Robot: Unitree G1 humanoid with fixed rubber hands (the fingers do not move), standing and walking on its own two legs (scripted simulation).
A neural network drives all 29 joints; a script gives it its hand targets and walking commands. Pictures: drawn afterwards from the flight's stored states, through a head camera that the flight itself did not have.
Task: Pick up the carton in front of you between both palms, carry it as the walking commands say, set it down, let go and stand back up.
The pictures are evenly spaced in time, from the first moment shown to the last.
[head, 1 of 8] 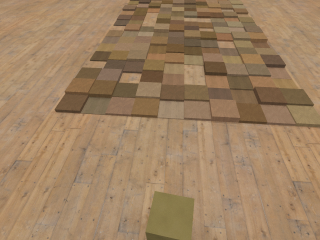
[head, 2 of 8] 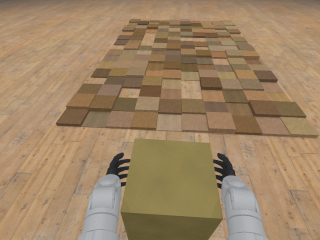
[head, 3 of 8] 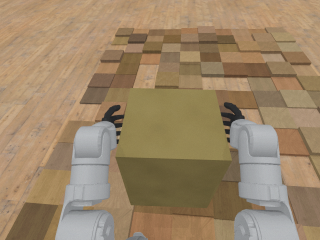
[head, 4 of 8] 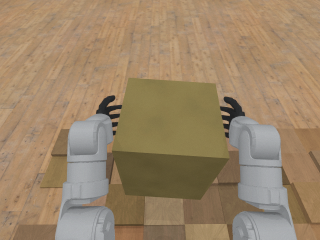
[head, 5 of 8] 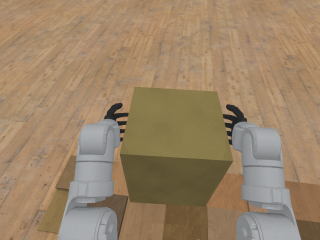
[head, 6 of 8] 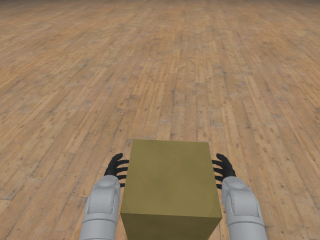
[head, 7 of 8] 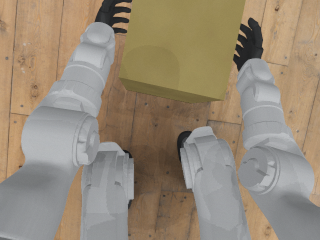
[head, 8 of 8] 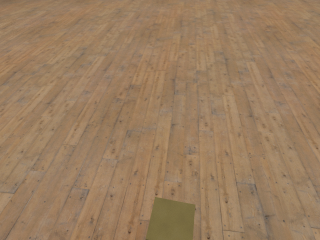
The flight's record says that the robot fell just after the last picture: no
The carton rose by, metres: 0.80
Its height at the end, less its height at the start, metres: +0.00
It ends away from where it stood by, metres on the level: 6.92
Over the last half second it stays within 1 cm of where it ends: yes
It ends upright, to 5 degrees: yes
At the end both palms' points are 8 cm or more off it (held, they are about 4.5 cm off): yes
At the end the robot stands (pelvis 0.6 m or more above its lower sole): yes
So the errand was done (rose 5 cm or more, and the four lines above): yes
